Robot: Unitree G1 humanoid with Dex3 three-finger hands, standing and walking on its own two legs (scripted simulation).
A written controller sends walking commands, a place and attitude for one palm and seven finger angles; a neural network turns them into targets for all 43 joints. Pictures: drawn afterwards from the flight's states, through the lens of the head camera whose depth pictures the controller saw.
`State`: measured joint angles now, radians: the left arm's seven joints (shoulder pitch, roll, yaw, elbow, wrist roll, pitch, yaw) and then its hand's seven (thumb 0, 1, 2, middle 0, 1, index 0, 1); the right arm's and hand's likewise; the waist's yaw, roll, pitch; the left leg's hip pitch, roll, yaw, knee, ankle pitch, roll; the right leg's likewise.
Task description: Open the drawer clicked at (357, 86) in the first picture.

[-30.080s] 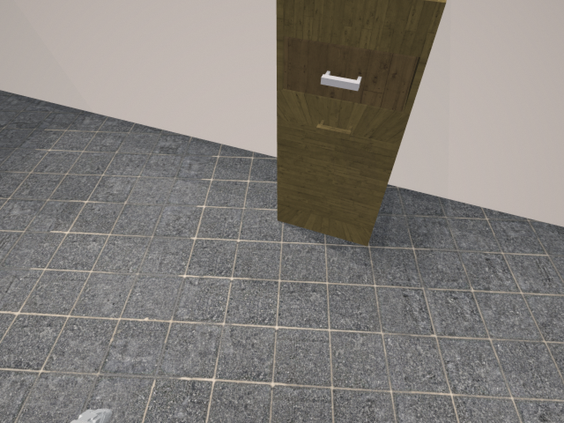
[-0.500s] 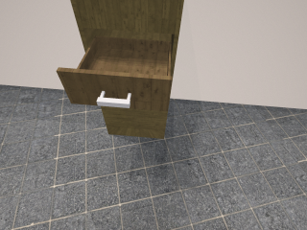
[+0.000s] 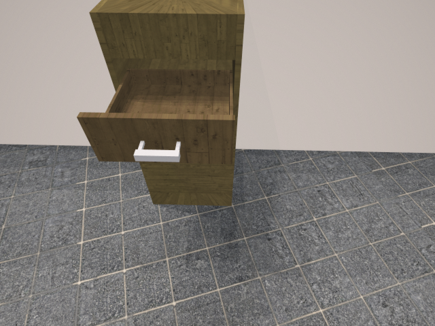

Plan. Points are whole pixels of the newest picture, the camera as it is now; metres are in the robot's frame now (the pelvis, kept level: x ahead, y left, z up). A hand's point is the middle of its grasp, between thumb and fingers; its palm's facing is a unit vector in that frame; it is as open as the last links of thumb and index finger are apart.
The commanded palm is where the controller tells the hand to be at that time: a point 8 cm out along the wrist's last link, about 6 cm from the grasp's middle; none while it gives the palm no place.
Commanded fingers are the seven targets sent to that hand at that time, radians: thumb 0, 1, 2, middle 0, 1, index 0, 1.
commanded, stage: let the arm hang, fingers relaxed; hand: left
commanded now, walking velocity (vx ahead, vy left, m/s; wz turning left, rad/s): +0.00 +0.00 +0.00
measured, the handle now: (158, 150) +0.52 +0.18 -0.01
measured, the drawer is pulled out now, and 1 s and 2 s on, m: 0.30 0.30 0.30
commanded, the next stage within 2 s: look to check the result in 0.14 s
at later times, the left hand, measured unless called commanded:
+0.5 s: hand out of the picture +0.00 +0.15 -0.17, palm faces +0.03 -0.98 -0.18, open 7.4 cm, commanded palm none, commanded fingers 0.00 0.90 0.90 -0.20 -0.30 -0.20 -0.30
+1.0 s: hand out of the picture +0.02 +0.15 -0.17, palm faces +0.02 -0.98 -0.20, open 7.4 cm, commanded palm none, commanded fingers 0.00 0.90 0.90 -0.20 -0.30 -0.20 -0.30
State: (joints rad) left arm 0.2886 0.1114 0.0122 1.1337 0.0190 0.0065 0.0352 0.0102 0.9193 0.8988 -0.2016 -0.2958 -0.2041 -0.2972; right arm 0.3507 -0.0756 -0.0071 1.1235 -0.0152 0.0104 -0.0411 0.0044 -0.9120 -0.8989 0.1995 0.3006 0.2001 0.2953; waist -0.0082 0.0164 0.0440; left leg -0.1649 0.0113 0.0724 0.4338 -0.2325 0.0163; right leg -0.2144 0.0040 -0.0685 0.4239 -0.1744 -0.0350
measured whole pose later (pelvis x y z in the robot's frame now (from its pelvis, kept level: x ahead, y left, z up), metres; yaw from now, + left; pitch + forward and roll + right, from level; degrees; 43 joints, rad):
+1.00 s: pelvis +0.02 -0.02 +0.00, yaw -1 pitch -2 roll +0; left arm 0.27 0.12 0.01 1.15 0.01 -0.01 0.04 0.00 0.91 0.90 -0.20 -0.30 -0.20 -0.30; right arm 0.31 -0.11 -0.02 1.14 -0.01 0.01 -0.05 0.00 -0.91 -0.90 0.20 0.30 0.20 0.30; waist -0.01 0.02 0.07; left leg -0.11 0.04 0.07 0.38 -0.24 -0.01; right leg -0.16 0.03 -0.07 0.38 -0.19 -0.06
